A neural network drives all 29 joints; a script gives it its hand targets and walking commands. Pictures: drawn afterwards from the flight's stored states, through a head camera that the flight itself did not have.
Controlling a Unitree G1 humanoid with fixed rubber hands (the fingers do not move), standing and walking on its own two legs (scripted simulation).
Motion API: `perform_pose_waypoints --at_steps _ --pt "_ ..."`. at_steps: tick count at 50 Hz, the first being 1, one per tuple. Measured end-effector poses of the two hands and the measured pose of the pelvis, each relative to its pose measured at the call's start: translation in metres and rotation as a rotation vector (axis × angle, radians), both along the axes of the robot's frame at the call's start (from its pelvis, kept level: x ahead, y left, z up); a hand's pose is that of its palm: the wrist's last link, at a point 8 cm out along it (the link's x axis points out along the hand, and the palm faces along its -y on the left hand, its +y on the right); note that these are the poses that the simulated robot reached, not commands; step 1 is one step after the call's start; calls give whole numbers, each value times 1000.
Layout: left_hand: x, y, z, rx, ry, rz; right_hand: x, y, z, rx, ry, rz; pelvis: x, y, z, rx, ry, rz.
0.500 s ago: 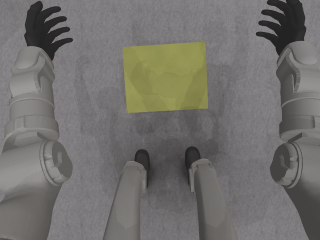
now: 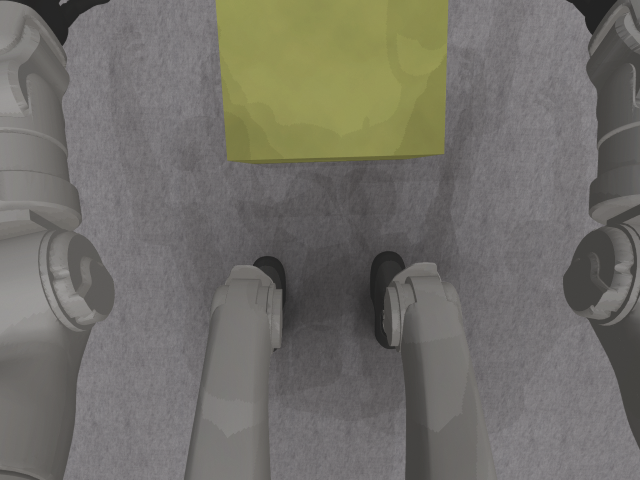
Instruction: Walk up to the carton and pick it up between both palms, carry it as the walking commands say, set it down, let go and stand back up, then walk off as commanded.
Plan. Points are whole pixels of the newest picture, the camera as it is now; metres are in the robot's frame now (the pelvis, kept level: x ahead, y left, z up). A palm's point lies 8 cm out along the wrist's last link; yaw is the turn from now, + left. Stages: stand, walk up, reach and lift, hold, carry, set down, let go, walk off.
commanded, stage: reach and lift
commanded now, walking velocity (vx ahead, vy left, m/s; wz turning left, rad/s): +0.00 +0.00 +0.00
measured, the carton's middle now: (330, 84) +0.55 -0.01 -0.41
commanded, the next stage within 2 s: none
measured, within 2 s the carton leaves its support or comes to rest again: neither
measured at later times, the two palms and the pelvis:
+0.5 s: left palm (138, 51) +0.56 +0.23 -0.27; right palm (512, 47) +0.55 -0.23 -0.26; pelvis -0.01 +0.00 -0.11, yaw -1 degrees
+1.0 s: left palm (159, 77) +0.55 +0.24 -0.35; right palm (483, 63) +0.56 -0.23 -0.35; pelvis -0.01 +0.00 -0.18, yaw +0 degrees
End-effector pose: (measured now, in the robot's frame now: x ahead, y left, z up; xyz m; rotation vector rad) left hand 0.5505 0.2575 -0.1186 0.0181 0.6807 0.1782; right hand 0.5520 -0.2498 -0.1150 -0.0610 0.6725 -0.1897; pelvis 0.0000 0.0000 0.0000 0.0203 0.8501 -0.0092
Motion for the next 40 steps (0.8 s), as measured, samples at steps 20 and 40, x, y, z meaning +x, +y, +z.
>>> perform_pose_waypoints --at_steps 20,40 --pt "4 -19 -135 28 3 -14 -4 16 -138 7 6 24 -10 2 -87 -14 -242 -5" --pt "0 -20 -211 10 12 19 -11 19 -223 3 53 0 -23 -3 -172 -5 -282 2"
